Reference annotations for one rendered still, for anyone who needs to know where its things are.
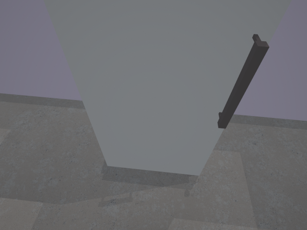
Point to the handle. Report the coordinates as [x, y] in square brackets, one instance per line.
[253, 61]

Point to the fridge door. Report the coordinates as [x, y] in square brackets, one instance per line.
[153, 75]

